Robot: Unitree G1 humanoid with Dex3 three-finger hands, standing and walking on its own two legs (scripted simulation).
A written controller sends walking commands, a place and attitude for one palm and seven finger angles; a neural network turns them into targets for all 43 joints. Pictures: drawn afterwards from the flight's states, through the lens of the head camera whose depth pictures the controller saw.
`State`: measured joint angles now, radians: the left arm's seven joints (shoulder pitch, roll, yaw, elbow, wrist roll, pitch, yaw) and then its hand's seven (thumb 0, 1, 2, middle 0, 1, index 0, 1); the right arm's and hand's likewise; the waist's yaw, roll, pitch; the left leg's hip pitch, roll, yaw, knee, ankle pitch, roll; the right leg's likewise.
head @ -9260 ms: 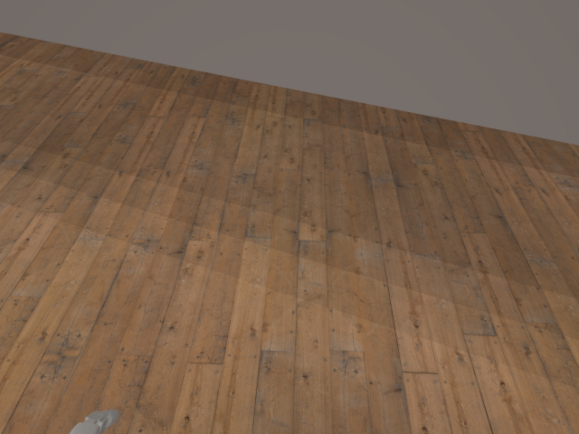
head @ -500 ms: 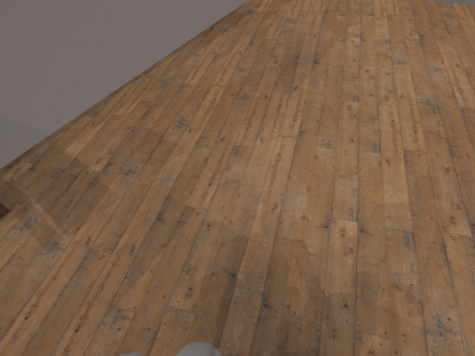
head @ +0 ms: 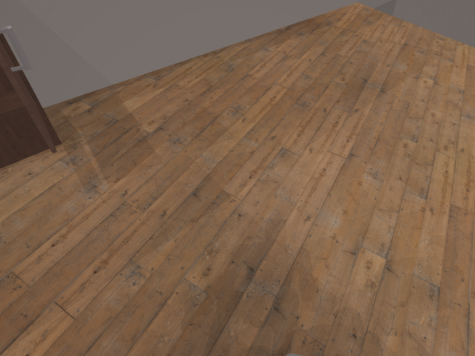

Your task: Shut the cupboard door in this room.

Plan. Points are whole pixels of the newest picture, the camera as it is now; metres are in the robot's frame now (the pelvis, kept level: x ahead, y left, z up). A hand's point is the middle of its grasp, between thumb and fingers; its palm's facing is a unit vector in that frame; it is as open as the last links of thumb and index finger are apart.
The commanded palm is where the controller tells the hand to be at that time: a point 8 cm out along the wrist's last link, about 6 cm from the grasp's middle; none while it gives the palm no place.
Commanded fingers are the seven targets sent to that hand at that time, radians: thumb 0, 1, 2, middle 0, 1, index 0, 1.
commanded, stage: turn or walk to find it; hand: left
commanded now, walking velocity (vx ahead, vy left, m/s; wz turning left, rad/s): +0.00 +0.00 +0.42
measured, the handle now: (11, 50) +0.95 +0.84 -0.04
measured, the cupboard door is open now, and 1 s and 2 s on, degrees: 84 84 84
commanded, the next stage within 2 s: stand and wait in 0.06 s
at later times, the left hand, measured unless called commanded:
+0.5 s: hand out of the picture +0.03 +0.13 -0.15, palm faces +0.19 -0.95 -0.26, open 7.3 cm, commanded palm none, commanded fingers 0.00 0.90 0.90 -0.20 -0.30 -0.20 -0.30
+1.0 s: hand out of the picture -0.13 +0.20 -0.18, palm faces +0.44 -0.87 -0.22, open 7.3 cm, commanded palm none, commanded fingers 0.00 0.90 0.90 -0.20 -0.30 -0.20 -0.30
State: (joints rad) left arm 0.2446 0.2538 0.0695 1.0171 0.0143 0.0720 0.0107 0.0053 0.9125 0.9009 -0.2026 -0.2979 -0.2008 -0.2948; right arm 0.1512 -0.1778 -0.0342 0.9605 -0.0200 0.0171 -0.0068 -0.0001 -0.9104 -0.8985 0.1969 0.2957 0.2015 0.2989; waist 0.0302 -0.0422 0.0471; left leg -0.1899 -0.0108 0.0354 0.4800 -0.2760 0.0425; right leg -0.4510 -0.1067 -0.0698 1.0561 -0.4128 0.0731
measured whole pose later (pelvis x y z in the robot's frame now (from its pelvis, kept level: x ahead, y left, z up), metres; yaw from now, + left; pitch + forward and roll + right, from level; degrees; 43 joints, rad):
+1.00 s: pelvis -0.08 -0.01 +0.00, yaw +22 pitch -1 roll -1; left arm 0.24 0.25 0.07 1.02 0.02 0.08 0.01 0.00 0.91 0.90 -0.20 -0.30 -0.20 -0.29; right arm 0.16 -0.19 -0.05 0.97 -0.02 0.02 0.00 0.00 -0.91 -0.90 0.20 0.30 0.20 0.30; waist 0.02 -0.05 0.05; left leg -0.22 0.01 0.06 0.53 -0.28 0.04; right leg -0.46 -0.11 -0.10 1.05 -0.43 0.06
